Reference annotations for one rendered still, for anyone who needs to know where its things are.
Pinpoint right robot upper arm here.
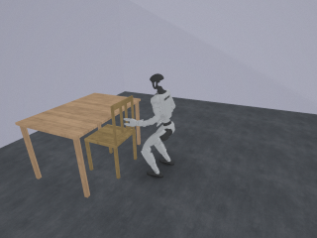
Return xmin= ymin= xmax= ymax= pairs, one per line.
xmin=166 ymin=89 xmax=175 ymax=110

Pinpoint table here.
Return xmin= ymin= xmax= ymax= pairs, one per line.
xmin=15 ymin=92 xmax=141 ymax=198

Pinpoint robot right foot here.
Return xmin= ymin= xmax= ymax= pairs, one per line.
xmin=159 ymin=159 xmax=174 ymax=166

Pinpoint left robot hand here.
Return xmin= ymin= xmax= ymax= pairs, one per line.
xmin=124 ymin=118 xmax=144 ymax=127

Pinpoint robot left thigh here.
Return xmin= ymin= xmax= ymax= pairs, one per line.
xmin=142 ymin=129 xmax=170 ymax=153

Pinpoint robot left forearm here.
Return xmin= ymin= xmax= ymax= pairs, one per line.
xmin=136 ymin=116 xmax=158 ymax=127

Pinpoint chair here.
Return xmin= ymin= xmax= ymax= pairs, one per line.
xmin=84 ymin=95 xmax=137 ymax=179

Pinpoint left robot upper arm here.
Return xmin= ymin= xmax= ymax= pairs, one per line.
xmin=151 ymin=95 xmax=160 ymax=121

